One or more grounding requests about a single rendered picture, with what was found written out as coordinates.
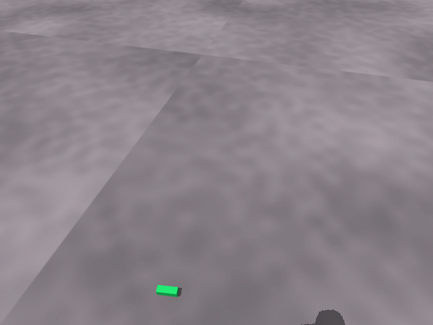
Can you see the small box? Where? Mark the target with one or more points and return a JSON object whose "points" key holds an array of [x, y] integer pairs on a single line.
{"points": [[167, 290]]}

